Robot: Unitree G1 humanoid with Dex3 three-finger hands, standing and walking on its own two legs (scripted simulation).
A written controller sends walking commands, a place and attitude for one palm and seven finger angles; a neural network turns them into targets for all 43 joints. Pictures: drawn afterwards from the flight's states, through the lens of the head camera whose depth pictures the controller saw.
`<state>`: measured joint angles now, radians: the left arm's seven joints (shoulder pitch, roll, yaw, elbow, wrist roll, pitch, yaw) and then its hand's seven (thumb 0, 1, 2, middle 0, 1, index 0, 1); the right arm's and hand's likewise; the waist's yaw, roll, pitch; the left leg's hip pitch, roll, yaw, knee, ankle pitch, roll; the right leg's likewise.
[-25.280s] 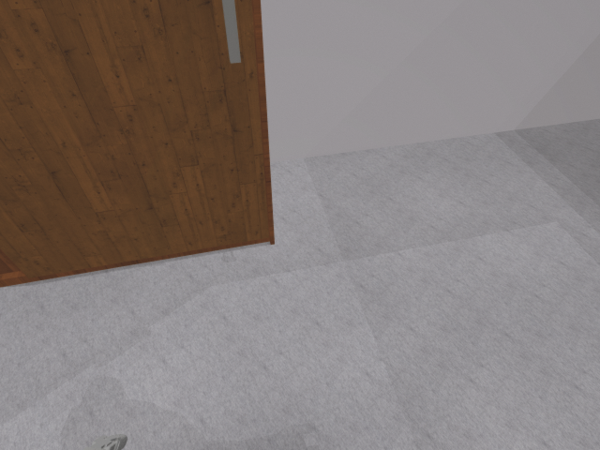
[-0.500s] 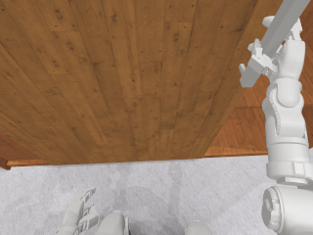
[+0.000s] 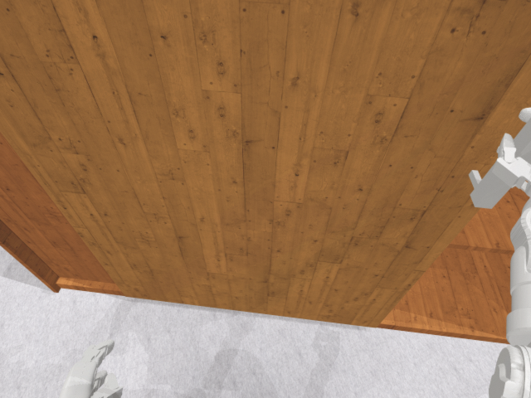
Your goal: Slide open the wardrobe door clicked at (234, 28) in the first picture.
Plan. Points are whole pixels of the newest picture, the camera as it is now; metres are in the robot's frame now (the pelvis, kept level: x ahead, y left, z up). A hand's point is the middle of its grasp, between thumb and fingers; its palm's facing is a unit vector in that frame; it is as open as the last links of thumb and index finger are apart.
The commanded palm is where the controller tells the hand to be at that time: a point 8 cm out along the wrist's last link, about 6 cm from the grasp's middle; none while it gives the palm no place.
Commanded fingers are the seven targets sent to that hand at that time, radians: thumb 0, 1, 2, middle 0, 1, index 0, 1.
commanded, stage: stop walking and hold the door there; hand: right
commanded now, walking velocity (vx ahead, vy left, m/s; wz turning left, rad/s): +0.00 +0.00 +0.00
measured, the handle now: (530, 122) +0.45 -0.32 +0.21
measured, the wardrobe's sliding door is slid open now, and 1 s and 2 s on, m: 0.63 0.63 0.63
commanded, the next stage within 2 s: loosen the grip on the handle in 1.82 s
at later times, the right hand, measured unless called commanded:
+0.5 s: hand (507, 159) +0.41 -0.29 +0.18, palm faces +0.46 +0.87 -0.19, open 6.6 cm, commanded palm +0.37 -0.33 +0.16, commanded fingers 0.00 -0.90 -0.90 0.45 1.40 0.45 1.40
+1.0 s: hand (512, 163) +0.41 -0.30 +0.18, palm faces +0.28 +0.94 -0.19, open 6.0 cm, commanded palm +0.38 -0.35 +0.16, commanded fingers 0.00 -0.90 -0.90 0.45 1.40 0.45 1.40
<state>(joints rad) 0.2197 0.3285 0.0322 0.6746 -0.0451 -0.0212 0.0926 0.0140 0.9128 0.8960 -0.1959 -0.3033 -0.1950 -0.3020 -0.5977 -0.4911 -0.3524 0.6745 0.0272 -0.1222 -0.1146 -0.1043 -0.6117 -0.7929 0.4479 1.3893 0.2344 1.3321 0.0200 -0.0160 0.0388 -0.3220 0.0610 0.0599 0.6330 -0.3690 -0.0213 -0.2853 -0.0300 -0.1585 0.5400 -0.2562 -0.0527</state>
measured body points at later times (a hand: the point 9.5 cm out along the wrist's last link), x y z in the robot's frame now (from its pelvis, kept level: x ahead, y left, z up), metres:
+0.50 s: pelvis -0.04 +0.00 +0.00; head -0.02 +0.00 +0.45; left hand +0.00 +0.30 -0.11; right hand +0.38 -0.33 +0.19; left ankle -0.03 +0.13 -0.73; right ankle +0.02 -0.09 -0.73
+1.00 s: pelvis -0.05 -0.08 -0.01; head -0.02 -0.07 +0.44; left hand +0.04 +0.22 -0.11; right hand +0.39 -0.35 +0.19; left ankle -0.04 +0.11 -0.72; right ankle -0.02 -0.18 -0.73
